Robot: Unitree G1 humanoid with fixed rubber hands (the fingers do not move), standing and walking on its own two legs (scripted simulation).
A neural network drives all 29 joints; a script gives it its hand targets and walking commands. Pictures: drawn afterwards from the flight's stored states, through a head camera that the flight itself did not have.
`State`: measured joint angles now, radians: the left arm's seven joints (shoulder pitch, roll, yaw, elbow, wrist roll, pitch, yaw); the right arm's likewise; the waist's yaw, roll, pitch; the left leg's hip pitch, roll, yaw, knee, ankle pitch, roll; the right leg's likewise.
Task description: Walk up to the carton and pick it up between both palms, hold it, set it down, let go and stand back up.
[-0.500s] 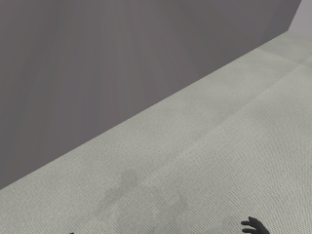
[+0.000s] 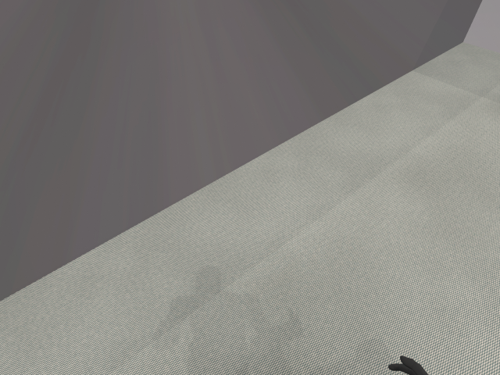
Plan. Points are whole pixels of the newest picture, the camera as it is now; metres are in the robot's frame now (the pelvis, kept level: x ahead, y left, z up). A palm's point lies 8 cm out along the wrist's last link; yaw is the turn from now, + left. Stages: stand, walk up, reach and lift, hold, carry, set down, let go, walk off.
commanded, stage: stand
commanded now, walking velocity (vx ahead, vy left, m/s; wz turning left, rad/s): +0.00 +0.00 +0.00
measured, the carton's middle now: out of the picture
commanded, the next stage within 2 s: walk up in 1.28 s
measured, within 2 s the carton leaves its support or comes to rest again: neither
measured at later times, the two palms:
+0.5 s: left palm out of the picture +0.09 +0.28 -0.11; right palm out of the picture +0.10 -0.25 -0.10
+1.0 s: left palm out of the picture +0.08 +0.28 -0.11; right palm out of the picture +0.09 -0.25 -0.10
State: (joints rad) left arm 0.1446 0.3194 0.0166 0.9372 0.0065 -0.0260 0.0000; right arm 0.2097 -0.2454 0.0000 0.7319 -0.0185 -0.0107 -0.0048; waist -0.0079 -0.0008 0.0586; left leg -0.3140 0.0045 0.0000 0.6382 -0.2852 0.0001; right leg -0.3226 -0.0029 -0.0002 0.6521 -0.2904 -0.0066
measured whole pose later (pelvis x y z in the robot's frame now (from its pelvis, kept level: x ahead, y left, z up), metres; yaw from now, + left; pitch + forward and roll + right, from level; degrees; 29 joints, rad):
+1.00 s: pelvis -0.02 +0.00 +0.01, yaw +0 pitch -1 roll +0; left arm 0.12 0.32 0.02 1.01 0.01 -0.03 -0.01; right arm 0.21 -0.25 0.00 0.79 -0.02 -0.01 0.00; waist -0.01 0.00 0.06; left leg -0.31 0.00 0.00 0.53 -0.20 0.00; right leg -0.32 0.00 0.00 0.55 -0.21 -0.01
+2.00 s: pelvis -0.03 -0.10 +0.00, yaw -15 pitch +0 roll -1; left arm 0.29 0.39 0.10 0.73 0.02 0.06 -0.14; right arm 0.16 -0.39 0.00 0.81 -0.02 -0.01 -0.02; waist 0.05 0.05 0.05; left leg -0.44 0.03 0.08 0.81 -0.46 0.00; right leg -0.35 0.12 0.01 0.61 -0.27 -0.07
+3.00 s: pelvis -0.13 -0.31 +0.00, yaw -40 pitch +3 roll +0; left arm 0.24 0.40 0.10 0.67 0.03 0.06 -0.15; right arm 0.18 -0.40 0.00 0.81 -0.02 -0.05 -0.03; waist 0.02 0.00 0.04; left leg -0.37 0.20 0.18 0.68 -0.32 -0.02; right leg -0.44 -0.01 0.07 0.67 -0.29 -0.02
